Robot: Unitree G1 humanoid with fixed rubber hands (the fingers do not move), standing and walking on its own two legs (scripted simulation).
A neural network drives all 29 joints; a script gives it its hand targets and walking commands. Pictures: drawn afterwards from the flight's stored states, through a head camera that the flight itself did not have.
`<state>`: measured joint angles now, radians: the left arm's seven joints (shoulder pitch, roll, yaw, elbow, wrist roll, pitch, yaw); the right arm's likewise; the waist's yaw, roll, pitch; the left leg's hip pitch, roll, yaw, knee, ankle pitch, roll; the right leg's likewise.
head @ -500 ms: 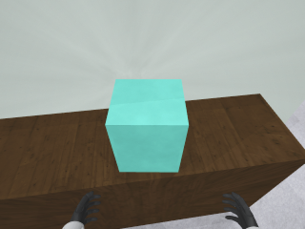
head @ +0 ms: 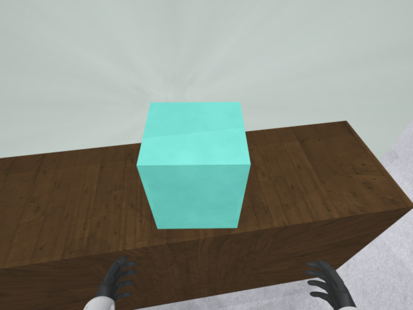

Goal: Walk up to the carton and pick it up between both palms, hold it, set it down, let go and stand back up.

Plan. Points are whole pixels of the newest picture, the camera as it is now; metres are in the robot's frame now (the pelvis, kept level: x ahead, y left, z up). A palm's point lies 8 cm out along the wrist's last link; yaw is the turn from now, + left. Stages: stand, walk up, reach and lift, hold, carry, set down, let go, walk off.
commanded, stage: let go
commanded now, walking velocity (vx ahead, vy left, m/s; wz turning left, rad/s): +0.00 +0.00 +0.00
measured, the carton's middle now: (196, 169) +0.43 +0.06 -0.01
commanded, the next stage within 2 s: stand in 0.02 s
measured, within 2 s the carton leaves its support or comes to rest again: neither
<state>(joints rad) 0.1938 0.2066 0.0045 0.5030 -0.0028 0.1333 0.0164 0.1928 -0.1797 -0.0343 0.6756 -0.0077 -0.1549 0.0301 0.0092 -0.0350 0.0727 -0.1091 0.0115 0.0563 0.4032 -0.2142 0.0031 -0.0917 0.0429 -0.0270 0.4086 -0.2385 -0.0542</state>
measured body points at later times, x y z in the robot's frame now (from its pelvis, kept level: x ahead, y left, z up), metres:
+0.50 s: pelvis +0.00 +0.02 +0.00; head -0.03 +0.01 +0.44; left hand +0.10 +0.27 -0.11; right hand +0.10 -0.25 -0.11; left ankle +0.01 +0.12 -0.74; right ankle +0.00 -0.08 -0.74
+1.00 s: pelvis -0.04 +0.04 -0.01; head -0.06 +0.05 +0.44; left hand +0.03 +0.30 -0.13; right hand +0.03 -0.23 -0.12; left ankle +0.01 +0.12 -0.74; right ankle +0.00 -0.08 -0.74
